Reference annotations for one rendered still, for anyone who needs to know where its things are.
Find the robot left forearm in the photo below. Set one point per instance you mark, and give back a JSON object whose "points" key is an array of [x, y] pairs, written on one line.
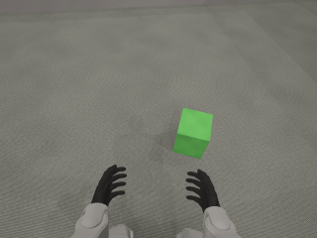
{"points": [[94, 222]]}

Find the left robot thigh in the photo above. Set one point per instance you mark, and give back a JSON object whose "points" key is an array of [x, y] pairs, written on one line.
{"points": [[121, 231]]}

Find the right robot hand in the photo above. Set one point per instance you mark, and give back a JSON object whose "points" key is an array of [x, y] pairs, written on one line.
{"points": [[208, 196]]}

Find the carton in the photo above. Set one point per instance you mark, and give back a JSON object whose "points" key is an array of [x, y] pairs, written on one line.
{"points": [[193, 133]]}

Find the robot right forearm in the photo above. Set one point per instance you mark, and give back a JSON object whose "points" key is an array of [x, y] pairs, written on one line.
{"points": [[217, 224]]}

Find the left robot hand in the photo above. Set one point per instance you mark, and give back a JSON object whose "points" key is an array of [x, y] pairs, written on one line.
{"points": [[103, 192]]}

